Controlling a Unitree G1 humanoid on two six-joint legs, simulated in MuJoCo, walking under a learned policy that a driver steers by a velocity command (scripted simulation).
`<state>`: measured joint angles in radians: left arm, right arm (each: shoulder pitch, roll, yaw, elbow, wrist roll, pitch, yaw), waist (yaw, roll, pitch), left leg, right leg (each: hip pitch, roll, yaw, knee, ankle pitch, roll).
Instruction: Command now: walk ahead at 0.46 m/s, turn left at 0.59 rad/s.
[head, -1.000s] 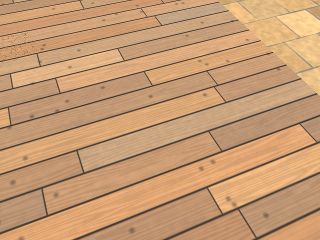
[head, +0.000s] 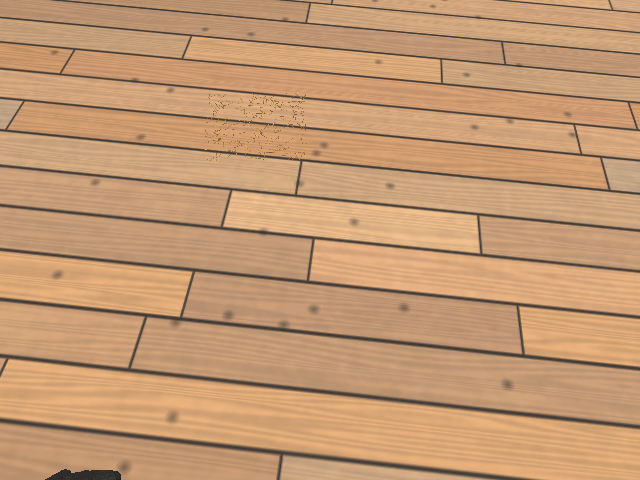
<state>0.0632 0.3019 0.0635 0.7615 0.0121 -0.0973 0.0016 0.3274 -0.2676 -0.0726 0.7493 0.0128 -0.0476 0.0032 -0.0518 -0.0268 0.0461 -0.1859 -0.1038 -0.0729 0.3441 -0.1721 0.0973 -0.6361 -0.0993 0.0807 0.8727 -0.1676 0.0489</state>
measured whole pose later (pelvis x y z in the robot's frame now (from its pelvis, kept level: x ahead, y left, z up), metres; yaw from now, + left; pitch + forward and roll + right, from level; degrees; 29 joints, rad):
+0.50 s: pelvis +0.19 -0.04 -0.02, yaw +7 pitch +0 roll -1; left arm 0.12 0.22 0.02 0.85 0.01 -0.02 -0.02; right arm 0.22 -0.27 -0.05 0.77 -0.01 0.04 -0.04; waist 0.00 0.02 0.06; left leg -0.30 0.04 -0.08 0.57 -0.27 -0.04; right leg -0.34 0.04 -0.03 0.48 -0.13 -0.03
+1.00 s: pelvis +0.24 -0.02 -0.01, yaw +7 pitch -1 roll +0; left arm 0.10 0.25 0.03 1.01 0.00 0.01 0.02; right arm 0.22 -0.23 -0.03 0.90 -0.01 0.00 -0.03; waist 0.01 0.00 0.04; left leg -0.16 0.00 -0.04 0.52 -0.34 -0.01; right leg -0.25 0.00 0.00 0.52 -0.25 0.01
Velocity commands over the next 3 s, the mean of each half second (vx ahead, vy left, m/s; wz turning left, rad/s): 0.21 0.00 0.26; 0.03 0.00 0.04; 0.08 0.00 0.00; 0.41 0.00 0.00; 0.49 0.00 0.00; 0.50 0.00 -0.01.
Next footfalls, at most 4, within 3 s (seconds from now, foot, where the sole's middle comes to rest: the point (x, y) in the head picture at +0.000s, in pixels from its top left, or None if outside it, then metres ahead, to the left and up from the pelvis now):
0.20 right None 0.31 -0.14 -0.78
0.50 left None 0.23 0.11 -0.78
1.98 left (237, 396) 0.65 0.15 -0.78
2.54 right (320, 267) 0.99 -0.05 -0.78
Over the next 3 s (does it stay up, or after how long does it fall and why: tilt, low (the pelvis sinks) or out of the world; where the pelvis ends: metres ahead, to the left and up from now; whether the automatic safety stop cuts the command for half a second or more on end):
stays up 1.06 0.07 -0.01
